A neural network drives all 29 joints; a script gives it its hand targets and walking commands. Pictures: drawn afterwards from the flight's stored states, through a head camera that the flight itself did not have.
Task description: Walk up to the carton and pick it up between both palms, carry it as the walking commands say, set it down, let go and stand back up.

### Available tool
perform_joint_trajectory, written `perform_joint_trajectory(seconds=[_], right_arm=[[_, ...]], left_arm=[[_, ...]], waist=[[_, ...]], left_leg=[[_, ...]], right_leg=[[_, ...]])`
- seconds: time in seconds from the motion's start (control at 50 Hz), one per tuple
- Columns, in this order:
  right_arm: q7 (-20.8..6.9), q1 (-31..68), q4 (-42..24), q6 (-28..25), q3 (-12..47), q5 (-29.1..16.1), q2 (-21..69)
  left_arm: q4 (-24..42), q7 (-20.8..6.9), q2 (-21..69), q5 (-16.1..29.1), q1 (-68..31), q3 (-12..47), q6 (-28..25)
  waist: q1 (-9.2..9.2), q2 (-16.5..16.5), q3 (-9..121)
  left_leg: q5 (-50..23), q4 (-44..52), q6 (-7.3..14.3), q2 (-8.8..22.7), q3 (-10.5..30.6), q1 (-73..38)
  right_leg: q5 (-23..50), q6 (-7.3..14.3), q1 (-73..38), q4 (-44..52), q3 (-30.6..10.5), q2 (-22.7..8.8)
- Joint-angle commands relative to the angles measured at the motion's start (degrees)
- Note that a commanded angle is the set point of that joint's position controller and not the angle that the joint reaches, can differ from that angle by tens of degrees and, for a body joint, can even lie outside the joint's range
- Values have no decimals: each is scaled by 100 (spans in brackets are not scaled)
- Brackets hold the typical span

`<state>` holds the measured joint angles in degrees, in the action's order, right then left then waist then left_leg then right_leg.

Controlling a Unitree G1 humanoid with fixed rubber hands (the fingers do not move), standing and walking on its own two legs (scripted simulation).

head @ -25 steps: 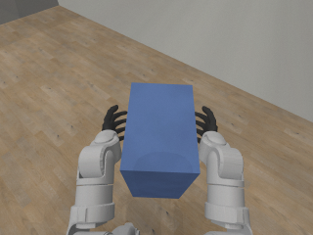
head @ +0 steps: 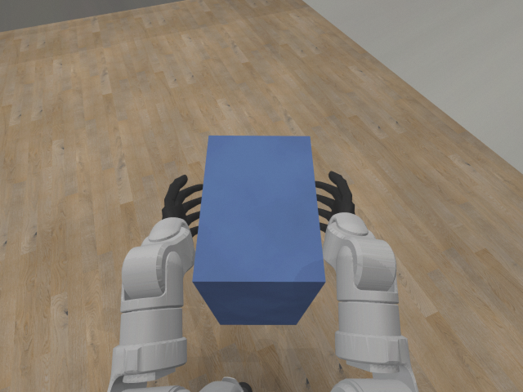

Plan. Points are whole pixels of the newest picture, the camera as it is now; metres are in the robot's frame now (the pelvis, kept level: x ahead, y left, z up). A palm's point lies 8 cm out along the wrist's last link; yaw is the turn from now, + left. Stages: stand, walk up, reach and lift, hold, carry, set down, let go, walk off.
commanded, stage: carry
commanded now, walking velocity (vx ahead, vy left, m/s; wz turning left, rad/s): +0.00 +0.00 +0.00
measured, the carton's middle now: (258, 243) +0.35 +0.02 +0.01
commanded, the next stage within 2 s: hold in 1.38 s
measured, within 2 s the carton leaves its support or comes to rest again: neither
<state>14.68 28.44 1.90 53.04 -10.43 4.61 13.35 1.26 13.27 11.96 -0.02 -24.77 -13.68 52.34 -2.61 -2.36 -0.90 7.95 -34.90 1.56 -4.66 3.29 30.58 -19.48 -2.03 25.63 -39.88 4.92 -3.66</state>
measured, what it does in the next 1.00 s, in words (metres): stands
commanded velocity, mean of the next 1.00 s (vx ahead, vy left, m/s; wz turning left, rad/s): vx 0.00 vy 0.00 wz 0.00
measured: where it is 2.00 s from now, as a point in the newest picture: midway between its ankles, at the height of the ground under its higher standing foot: outside the picture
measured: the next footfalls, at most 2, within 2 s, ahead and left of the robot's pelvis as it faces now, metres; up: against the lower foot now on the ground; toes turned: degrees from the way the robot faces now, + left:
none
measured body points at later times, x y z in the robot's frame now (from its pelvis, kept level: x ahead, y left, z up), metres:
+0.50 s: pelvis -0.02 +0.01 +0.01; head -0.05 +0.00 +0.46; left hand +0.30 +0.16 +0.11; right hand +0.32 -0.08 +0.11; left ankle +0.06 +0.11 -0.72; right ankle +0.03 -0.12 -0.72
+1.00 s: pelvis -0.02 -0.01 +0.01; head -0.04 -0.01 +0.46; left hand +0.30 +0.13 +0.10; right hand +0.32 -0.11 +0.10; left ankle +0.06 +0.11 -0.72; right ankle +0.03 -0.12 -0.72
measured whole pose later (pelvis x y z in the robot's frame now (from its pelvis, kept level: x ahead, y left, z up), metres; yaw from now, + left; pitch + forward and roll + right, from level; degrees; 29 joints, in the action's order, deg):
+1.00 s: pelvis -0.02 -0.01 +0.01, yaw +4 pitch +2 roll +1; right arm 14.1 24.5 4.6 56.5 -9.6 4.1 11.8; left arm -2.4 12.5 11.5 -4.1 -23.6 -10.8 57.5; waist 0.6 0.3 5.7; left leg 7.8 -30.2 0.7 0.3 -3.1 24.9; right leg -14.5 0.6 23.0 -35.2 5.9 -3.4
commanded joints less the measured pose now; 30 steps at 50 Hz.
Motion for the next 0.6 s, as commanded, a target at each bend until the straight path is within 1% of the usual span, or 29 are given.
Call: perform_joint_trajectory(seconds=[0.0, 0.02, 0.04, 0.06, 0.08, 0.1, 0.12, 0.14, 0.16, 0.18, 0.2, 0.22, 0.24, 0.26, 0.28, 0.3, 0.32, 0.36, 0.38, 0.42, 0.48, 0.58], right_arm=[[-309, 2603, -300, -66, 2988, -891, 4331], [-303, 2910, -358, -72, 2980, -973, 4299], [-297, 3044, -388, -61, 2982, -1068, 4305], [-304, 2979, -413, -31, 3040, -1142, 4360], [-313, 2944, -424, -2, 3090, -1208, 4400], [-311, 3102, -341, 17, 3107, -1253, 4417], [-314, 3099, -209, 64, 3090, -1249, 4437], [-319, 3077, -62, 129, 3044, -1220, 4425], [-325, 3091, 57, 194, 2965, -1196, 4361], [-344, 3126, 193, 221, 2812, -1150, 4291], [-368, 3177, 255, 263, 2761, -1153, 4331], [-379, 3143, 272, 319, 2784, -1165, 4396], [-378, 3202, 328, 340, 2794, -1146, 4435], [-381, 3043, 334, 356, 2781, -1111, 4483], [-398, 2662, 301, 377, 2768, -1063, 4554], [-402, 2535, 279, 378, 2749, -1031, 4579], [-385, 2845, 286, 344, 2721, -1024, 4538], [-359, 3182, 340, 299, 2645, -997, 4464], [-353, 3226, 375, 290, 2606, -991, 4443], [-345, 3229, 404, 280, 2581, -967, 4444], [-345, 3091, 395, 271, 2597, -964, 4491], [-372, 3090, 290, 252, 2714, -1043, 4535]], left_arm=[[183, -425, 4537, 1039, -3158, 3296, 25], [263, -440, 4532, 1055, -3346, 3340, 25], [291, -439, 4555, 1031, -3338, 3361, 61], [226, -431, 4539, 943, -3068, 3270, 98], [186, -399, 4511, 851, -2932, 3182, 119], [151, -344, 4445, 780, -3128, 3119, 122], [88, -296, 4387, 682, -3153, 3033, 145], [-43, -257, 4345, 560, -3098, 2924, 183], [-179, -220, 4316, 446, -2978, 2829, 236], [-224, -204, 4347, 420, -3123, 2822, 273], [-203, -197, 4382, 406, -3319, 2834, 326], [-268, -196, 4443, 381, -3201, 2792, 391], [-314, -198, 4467, 415, -3297, 2776, 412], [-310, -216, 4512, 466, -3230, 2795, 433], [-286, -245, 4595, 491, -2927, 2826, 457], [-288, -263, 4639, 521, -2860, 2853, 468], [-321, -260, 4623, 572, -3214, 2882, 452], [-411, -262, 4627, 628, -3567, 2910, 439], [-463, -268, 4644, 629, -3621, 2903, 443], [-542, -281, 4658, 628, -3604, 2869, 443], [-555, -295, 4694, 605, -3427, 2851, 433], [-478, -292, 4685, 541, -3290, 2831, 390]], waist=[[250, 1721, 2855], [258, 2054, 2726], [261, 1615, 2621], [260, 1297, 2602], [269, 1258, 2626], [318, 1240, 2649], [351, 1112, 2652], [357, 815, 2726], [321, 463, 2831], [297, -335, 2764], [341, -774, 2768], [350, -682, 2642], [337, -544, 2521], [320, -493, 2440], [302, -424, 2415], [292, -326, 2405], [289, -222, 2355], [275, -35, 2219], [274, 92, 2163], [283, 262, 2137], [288, 298, 2229], [287, 281, 2307]], left_leg=[[1261, -241, -25, 482, 70, -492], [1990, -1063, -117, 277, -286, -143], [2256, -1237, -148, 294, -518, -119], [2111, -1096, -111, 323, -577, -229], [1859, -772, -78, 336, -646, -449], [1424, -229, -59, 344, -738, -789], [935, 311, -36, 363, -757, -1166], [437, 848, -19, 480, -612, -1573], [-444, 839, 88, 858, -126, -2072], [-1270, 975, 309, 1546, 824, -2143], [-1040, 1186, 500, 1818, 1198, -1987], [-443, 1376, 546, 1880, 1257, -1807], [-36, 1449, 491, 1812, 1117, -1689], [294, 1477, 405, 1673, 922, -1526], [461, 1465, 310, 1523, 690, -1394], [652, 1456, 228, 1410, 506, -1294], [943, 1452, 164, 1319, 375, -1191], [1569, 1438, 69, 1173, 205, -986], [1645, 1399, 42, 1116, 135, -969], [1518, 1302, 18, 1066, 62, -1057], [1241, 1258, 27, 1090, 52, -1187], [1049, 1236, 47, 1097, 47, -1203]], right_leg=[[575, 461, -1581, 1696, -1777, -1579], [2021, 824, -1537, 1656, -2004, -2015], [3080, 941, -1573, 1452, -1697, -1973], [3416, 855, -1642, 1301, -1340, -1775], [3537, 744, -1703, 1169, -1013, -1597], [3496, 628, -1691, 954, -682, -1424], [3162, 517, -1565, 788, -446, -1258], [2570, 357, -1472, 487, -271, -1053], [1589, 190, -1037, 300, -264, -859], [-91, 1, -542, -95, -100, -537], [-903, -59, -485, -222, -65, -258], [-945, -5, -468, -197, -103, -144], [-711, 47, -462, -42, -100, -83], [-475, 96, -569, 188, -74, -40], [-213, 125, -734, 394, -74, -73], [0, 150, -890, 549, -87, -142], [127, 179, -960, 688, -144, -222], [131, 243, -929, 916, -370, -410], [55, 270, -854, 1036, -487, -499], [-53, 276, -730, 1185, -551, -560], [50, 258, -753, 1206, -510, -561], [124, 267, -807, 1202, -493, -574]])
